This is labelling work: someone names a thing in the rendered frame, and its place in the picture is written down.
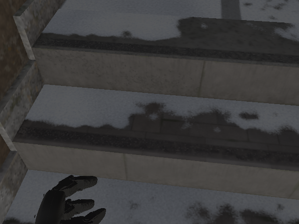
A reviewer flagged robot left hand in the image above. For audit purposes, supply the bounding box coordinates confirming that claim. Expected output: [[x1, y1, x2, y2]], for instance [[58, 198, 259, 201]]
[[34, 175, 106, 224]]

